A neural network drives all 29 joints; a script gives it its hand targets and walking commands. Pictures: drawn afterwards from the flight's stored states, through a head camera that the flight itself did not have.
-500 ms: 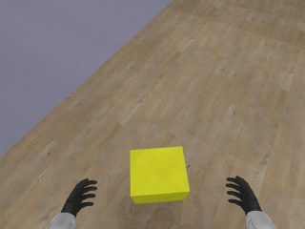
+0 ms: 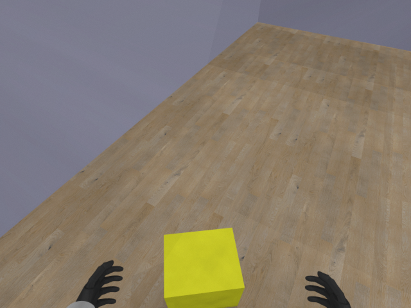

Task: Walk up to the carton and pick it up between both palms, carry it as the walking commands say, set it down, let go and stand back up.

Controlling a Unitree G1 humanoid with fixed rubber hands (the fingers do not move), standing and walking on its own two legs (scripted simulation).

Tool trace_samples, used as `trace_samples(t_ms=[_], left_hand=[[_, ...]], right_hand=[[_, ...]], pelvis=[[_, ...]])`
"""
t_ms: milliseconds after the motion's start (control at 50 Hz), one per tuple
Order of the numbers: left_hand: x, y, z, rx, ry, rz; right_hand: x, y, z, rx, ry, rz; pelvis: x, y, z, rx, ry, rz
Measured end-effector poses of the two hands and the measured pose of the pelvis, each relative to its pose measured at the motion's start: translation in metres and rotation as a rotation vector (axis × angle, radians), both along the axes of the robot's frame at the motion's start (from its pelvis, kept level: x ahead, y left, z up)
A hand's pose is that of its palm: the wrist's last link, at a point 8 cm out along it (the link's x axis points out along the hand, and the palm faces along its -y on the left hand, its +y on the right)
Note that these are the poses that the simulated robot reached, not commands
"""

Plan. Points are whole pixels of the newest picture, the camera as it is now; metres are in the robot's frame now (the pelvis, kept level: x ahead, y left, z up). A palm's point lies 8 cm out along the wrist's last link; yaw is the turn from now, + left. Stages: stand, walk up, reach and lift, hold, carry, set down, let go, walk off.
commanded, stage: let go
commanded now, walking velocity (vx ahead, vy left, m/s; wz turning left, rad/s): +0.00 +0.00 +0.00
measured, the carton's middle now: (201, 271) +0.42 +0.04 -0.64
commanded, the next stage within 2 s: stand in 0.06 s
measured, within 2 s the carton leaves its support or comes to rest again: neither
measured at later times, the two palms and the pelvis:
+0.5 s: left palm out of the picture +0.14 +0.30 -0.09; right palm out of the picture +0.14 -0.28 -0.07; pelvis +0.02 +0.02 +0.00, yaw -1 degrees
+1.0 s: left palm out of the picture +0.11 +0.32 -0.10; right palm out of the picture +0.10 -0.28 -0.08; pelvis +0.01 +0.02 +0.01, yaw -1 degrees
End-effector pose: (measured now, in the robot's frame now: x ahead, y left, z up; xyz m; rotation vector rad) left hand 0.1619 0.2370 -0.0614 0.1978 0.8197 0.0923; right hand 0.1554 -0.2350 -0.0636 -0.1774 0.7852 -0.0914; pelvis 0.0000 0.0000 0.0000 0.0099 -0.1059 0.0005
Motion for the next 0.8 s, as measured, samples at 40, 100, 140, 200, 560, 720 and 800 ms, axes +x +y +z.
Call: trace_samples(t_ms=[40,100,140,200,560,720,800], left_hand=[[-0.002,0.001,-0.001,0.006,0.01,0.008],[-0.005,0.008,-0.005,0.038,0.003,0.011],[-0.007,0.018,-0.009,0.071,-0.002,0.011],[-0.012,0.034,-0.014,0.102,0.011,0.016],[-0.018,0.067,-0.034,0.151,0.141,0.006],[-0.025,0.075,-0.035,0.162,0.174,0.012],[-0.031,0.079,-0.036,0.167,0.191,0.017]], right_hand=[[-0.001,0.0,-0.001,-0.006,0.003,0.002],[-0.005,-0.004,-0.005,-0.051,0.02,0.007],[-0.011,-0.013,-0.009,-0.099,0.051,0.003],[-0.019,-0.029,-0.012,-0.15,0.093,-0.014],[-0.017,-0.045,-0.011,-0.219,0.166,-0.061],[-0.027,-0.042,-0.016,-0.211,0.203,-0.073],[-0.035,-0.043,-0.018,-0.212,0.224,-0.08]], pelvis=[[-0.001,0.001,-0.001,-0.002,0.003,0.001],[-0.002,0.002,-0.002,-0.004,0.028,0.002],[-0.001,0.003,-0.002,-0.007,0.051,0.002],[0.002,0.004,-0.002,-0.01,0.076,-0.002],[0.017,0.017,0.003,-0.014,0.093,-0.017],[0.016,0.021,0.004,-0.013,0.084,-0.019],[0.014,0.022,0.005,-0.012,0.079,-0.019]])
